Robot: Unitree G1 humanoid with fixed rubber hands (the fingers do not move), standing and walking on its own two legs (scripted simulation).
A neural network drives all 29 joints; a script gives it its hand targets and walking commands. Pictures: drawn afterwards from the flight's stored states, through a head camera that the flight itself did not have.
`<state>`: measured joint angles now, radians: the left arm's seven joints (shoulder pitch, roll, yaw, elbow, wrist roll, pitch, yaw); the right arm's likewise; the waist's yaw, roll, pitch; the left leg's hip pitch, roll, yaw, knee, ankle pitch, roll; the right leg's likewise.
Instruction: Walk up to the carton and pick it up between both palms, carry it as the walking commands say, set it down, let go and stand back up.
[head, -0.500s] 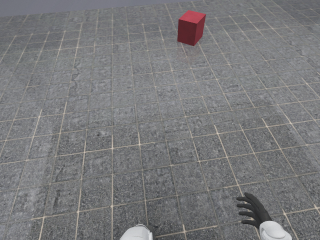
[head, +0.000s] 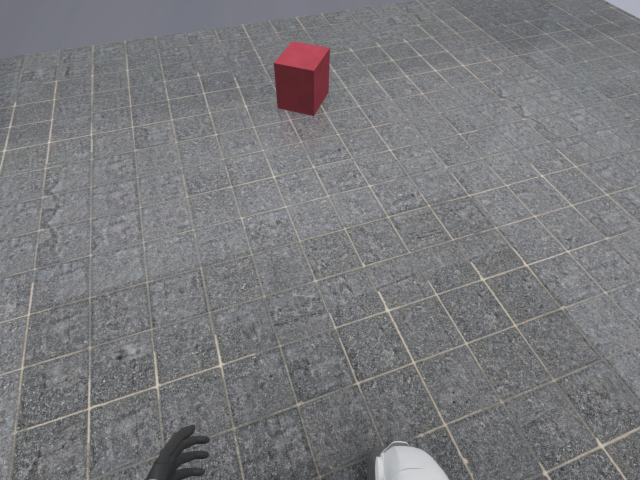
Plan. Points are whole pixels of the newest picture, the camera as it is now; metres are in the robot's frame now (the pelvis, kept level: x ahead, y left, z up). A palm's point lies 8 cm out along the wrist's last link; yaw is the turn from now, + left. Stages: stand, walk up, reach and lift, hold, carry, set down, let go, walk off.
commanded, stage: walk up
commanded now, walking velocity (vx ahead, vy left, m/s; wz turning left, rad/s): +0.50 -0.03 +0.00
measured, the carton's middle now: (303, 78) +2.04 -0.03 -0.65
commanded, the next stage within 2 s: none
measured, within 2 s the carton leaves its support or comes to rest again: neither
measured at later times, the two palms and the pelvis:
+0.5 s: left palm out of the picture +0.13 +0.23 -0.12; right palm (437, 286) +0.42 -0.21 -0.12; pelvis +0.24 +0.00 +0.00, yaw +1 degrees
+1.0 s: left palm (195, 227) +0.60 +0.23 -0.14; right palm (450, 301) +0.38 -0.22 -0.10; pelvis +0.48 +0.01 +0.01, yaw +1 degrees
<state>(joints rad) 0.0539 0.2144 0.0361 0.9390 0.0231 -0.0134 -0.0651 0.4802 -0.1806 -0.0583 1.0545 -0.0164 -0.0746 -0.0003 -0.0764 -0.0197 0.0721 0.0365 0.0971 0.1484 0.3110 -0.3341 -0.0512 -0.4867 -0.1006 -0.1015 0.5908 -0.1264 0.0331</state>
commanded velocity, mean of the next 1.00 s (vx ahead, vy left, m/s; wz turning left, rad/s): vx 0.50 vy -0.04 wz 0.00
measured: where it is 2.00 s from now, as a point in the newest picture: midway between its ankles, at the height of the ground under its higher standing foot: (312, 248)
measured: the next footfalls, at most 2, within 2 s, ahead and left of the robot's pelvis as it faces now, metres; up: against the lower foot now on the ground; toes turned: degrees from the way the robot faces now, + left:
right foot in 0.06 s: +0.17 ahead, -0.15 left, +0.00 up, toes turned -9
left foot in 0.56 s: +0.43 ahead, +0.15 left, +0.00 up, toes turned +11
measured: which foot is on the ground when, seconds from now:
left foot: down 0.00-0.06, up 0.08-0.54, down 0.56-1.00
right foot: up 0.00-0.04, down 0.06-0.58, up 0.60-1.00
